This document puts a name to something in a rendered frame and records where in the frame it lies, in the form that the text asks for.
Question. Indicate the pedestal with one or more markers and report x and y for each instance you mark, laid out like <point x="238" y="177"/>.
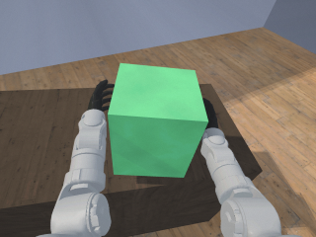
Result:
<point x="37" y="134"/>

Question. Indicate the left robot hand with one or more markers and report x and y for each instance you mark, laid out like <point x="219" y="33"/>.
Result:
<point x="97" y="100"/>

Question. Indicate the right robot hand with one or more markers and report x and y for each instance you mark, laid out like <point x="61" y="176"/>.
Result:
<point x="211" y="114"/>

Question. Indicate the left robot forearm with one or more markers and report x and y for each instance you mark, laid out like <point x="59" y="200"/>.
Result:
<point x="86" y="174"/>

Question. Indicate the right robot forearm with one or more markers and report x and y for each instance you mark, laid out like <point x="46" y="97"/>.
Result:
<point x="228" y="177"/>

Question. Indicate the right robot upper arm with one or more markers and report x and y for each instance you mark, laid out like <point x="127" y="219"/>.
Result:
<point x="249" y="217"/>

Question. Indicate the left robot upper arm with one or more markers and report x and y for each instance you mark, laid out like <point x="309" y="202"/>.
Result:
<point x="86" y="215"/>

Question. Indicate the carton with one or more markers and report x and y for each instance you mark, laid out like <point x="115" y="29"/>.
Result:
<point x="156" y="120"/>

